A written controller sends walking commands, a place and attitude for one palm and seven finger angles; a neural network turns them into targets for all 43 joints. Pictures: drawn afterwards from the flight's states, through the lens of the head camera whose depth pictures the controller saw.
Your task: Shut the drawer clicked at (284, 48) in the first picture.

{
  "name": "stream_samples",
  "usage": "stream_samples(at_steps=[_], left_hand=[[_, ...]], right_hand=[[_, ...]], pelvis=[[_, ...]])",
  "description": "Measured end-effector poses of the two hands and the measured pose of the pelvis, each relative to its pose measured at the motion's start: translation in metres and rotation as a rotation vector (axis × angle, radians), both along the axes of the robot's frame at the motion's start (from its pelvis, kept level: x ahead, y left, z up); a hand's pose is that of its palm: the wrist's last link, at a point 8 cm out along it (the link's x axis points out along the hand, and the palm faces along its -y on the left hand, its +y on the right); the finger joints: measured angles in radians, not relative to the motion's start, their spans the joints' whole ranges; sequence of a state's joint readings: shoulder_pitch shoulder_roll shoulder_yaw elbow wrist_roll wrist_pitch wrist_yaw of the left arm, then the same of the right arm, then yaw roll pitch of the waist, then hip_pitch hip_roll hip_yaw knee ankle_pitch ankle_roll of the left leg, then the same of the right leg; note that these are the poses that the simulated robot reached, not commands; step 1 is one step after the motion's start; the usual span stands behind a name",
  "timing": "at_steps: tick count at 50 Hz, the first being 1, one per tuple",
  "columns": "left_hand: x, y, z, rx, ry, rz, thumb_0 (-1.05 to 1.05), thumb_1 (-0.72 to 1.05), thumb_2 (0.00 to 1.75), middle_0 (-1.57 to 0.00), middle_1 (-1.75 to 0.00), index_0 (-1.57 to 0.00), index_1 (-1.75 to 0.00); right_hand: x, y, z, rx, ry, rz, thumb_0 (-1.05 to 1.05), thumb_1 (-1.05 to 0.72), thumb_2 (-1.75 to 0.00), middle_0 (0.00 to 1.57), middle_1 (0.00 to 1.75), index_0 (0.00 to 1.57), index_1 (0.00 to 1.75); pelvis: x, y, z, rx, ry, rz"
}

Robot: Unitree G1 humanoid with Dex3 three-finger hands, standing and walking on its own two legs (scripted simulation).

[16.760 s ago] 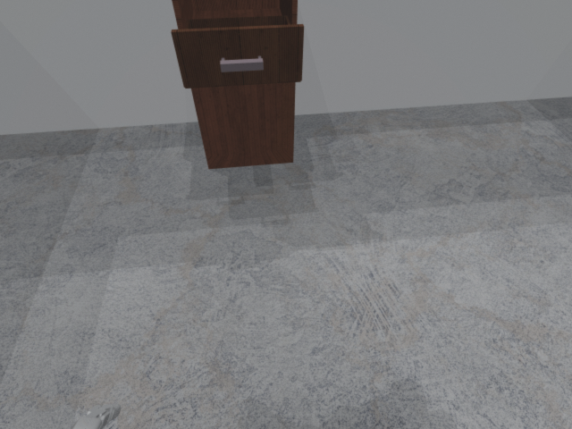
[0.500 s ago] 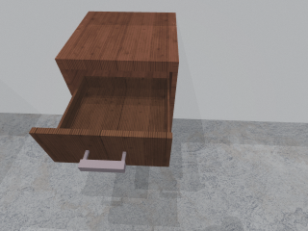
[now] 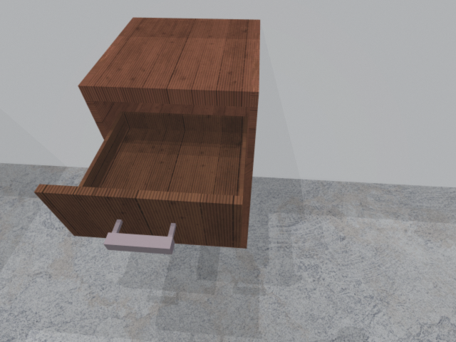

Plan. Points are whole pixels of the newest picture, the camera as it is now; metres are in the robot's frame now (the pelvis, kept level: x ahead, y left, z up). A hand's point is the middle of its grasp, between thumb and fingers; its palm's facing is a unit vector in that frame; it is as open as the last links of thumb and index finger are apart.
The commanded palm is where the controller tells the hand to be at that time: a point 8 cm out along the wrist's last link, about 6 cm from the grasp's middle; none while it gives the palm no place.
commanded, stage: come to a stop and stand still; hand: left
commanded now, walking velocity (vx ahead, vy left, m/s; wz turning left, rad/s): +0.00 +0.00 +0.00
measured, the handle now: (142, 234) +0.33 +0.21 -0.04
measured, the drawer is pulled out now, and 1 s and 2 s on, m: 0.30 0.30 0.30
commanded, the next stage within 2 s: look again from close up in 0.34 s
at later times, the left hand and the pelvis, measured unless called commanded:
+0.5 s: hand out of the picture -0.03 +0.18 -0.17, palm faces -0.05 -0.96 -0.26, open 16.7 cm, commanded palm none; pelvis -0.01 -0.01 +0.01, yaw +0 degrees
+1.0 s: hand out of the picture -0.05 +0.18 -0.17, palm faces -0.03 -0.98 -0.20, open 16.4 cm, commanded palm none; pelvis -0.01 +0.01 +0.01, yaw +0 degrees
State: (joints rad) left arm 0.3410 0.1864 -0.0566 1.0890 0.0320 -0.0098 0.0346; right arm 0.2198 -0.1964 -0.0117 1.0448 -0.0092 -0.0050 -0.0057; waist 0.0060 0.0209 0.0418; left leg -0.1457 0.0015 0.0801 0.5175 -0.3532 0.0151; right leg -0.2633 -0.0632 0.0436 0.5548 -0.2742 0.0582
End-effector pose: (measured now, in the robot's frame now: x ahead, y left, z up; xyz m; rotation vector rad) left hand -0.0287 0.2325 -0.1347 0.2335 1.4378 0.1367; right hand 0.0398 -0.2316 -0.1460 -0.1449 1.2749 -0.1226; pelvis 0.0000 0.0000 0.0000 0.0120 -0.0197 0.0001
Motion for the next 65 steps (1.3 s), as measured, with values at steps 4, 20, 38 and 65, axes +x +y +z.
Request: stream_samples(at_steps=[4,20,38,65], left_hand=[[0.001,-0.002,0.003,0.017,0.003,0.002,-0.07,-0.55,0.28,-0.15,-0.29,-0.15,-0.3],[0.0,-0.003,0.005,0.029,0.002,-0.005,-0.08,-0.57,0.27,-0.15,-0.29,-0.15,-0.3],[-0.015,0.002,0.001,-0.001,0.029,0.006,-0.07,-0.55,0.28,-0.15,-0.29,-0.15,-0.3],[-0.006,-0.012,-0.007,-0.044,0.023,0.052,-0.02,-0.49,0.3,-0.15,-0.29,-0.15,-0.3]], right_hand=[[0.011,-0.006,0.0,0.002,-0.015,0.007,0.0,-0.91,-0.9,0.2,0.3,0.2,0.3],[-0.015,-0.017,0.003,-0.004,0.071,-0.002,0.0,-0.91,-0.9,0.2,0.29,0.2,0.3],[-0.07,0.014,0.003,0.023,0.178,-0.045,0.0,-0.91,-0.9,0.2,0.29,0.2,0.3],[-0.06,0.033,-0.003,0.046,0.191,-0.047,0.0,-0.91,-0.9,0.2,0.3,0.2,0.3]], pelvis=[[0.001,-0.006,0.001,-0.001,0.003,0.004],[-0.006,-0.016,0.004,-0.003,-0.004,0.007],[-0.015,0.0,0.006,-0.003,-0.008,0.0],[0.006,0.009,0.001,-0.007,0.016,-0.006]])
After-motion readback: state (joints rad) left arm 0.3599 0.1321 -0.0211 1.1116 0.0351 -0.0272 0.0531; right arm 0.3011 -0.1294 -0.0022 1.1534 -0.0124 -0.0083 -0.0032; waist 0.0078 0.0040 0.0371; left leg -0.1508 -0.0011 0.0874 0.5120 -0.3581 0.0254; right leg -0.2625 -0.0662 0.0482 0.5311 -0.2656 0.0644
